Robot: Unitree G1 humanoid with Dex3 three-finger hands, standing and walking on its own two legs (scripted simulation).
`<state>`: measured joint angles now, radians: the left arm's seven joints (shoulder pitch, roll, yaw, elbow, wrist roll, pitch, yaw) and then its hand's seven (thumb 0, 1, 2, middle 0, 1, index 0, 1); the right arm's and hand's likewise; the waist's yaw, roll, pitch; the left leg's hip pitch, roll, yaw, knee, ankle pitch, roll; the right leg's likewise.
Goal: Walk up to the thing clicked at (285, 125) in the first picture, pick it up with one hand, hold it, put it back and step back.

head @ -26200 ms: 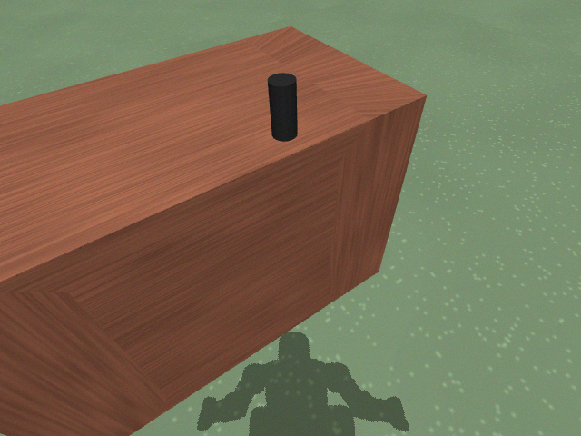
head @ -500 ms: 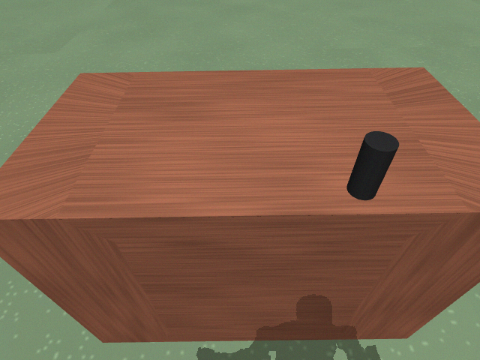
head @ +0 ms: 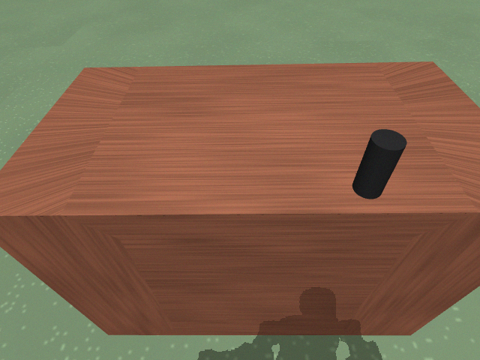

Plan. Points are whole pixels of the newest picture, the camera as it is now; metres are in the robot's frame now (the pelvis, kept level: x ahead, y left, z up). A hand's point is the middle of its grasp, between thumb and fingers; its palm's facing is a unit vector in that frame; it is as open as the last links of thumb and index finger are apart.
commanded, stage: home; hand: right
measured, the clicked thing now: (376, 165) +0.44 -0.22 +0.09
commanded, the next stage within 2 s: stand in 0.72 s
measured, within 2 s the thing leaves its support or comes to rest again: neither
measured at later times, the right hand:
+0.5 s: hand out of the picture +0.10 -0.25 -0.15, palm faces -0.05 +0.93 -0.36, open 17.7 cm
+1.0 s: hand out of the picture +0.10 -0.25 -0.15, palm faces -0.03 +0.93 -0.36, open 16.2 cm
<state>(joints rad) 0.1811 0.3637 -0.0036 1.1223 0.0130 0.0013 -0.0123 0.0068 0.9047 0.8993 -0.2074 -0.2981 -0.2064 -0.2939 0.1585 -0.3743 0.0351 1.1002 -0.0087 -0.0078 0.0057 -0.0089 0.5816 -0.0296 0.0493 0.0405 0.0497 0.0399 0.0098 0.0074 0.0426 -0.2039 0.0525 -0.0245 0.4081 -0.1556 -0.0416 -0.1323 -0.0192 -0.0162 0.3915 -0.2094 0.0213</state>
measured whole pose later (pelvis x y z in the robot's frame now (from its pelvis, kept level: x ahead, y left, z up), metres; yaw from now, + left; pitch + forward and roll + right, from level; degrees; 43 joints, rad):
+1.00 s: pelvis +0.02 +0.01 +0.00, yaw +0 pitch -3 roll +0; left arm 0.12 0.35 0.01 1.13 0.01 0.00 0.00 0.01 0.91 0.90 -0.21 -0.30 -0.21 -0.30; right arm 0.12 -0.36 0.02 1.12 -0.01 -0.01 0.00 -0.01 0.38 -0.23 0.13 0.17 0.13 0.17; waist 0.01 0.00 0.05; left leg -0.15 0.04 -0.01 0.36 -0.17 -0.03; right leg -0.07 -0.04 0.00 0.33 -0.21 0.04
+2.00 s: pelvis +0.02 +0.01 +0.00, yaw -1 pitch -2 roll +0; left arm 0.13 0.35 0.01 1.11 0.01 0.00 0.00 0.01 0.91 0.90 -0.21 -0.30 -0.21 -0.30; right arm 0.11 -0.35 0.01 1.12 -0.01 -0.01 0.00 0.00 -0.90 -0.90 0.20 0.30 0.20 0.30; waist 0.00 0.00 0.05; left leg -0.15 0.03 0.00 0.36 -0.17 -0.02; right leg -0.08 -0.04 0.00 0.33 -0.21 0.04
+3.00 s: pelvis +0.03 +0.01 +0.00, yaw -1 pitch -2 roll +0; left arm 0.14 0.35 0.01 1.11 0.01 0.00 0.00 0.01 0.91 0.90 -0.21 -0.30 -0.21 -0.30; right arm 0.12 -0.35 0.00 1.12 0.00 0.00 0.01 0.00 -0.90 -0.90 0.20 0.30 0.20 0.30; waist 0.00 0.00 0.05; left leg -0.15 0.03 0.00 0.36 -0.17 -0.02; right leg -0.08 -0.05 0.01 0.33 -0.21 0.05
